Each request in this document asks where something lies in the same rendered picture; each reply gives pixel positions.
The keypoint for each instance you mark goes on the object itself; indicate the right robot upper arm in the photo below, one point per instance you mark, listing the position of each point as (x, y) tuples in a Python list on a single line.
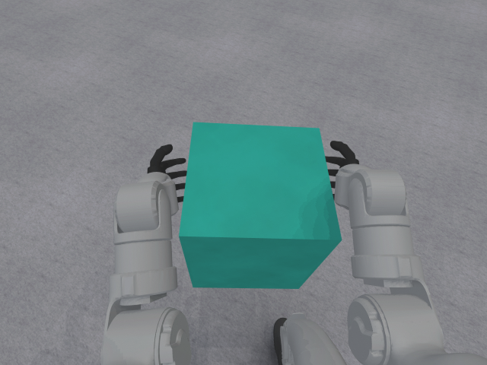
[(399, 329)]

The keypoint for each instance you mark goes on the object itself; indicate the robot left hand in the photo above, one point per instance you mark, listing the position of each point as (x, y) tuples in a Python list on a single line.
[(157, 166)]

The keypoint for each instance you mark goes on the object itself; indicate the robot right hand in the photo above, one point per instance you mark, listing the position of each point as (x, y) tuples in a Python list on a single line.
[(347, 153)]

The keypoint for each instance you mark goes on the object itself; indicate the carton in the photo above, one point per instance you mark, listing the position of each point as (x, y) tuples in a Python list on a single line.
[(258, 208)]

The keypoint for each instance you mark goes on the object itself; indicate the left robot forearm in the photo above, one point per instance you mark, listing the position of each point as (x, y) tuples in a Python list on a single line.
[(142, 231)]

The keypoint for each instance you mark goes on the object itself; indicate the robot right thigh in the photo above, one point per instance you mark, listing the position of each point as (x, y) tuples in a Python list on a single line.
[(304, 342)]

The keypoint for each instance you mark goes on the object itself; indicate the left robot upper arm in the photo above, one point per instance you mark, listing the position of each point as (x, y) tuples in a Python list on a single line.
[(158, 336)]

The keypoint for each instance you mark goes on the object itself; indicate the robot right shin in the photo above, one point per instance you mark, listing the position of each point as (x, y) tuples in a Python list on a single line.
[(292, 316)]

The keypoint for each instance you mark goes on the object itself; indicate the right robot forearm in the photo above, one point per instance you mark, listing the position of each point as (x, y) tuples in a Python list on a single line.
[(379, 216)]

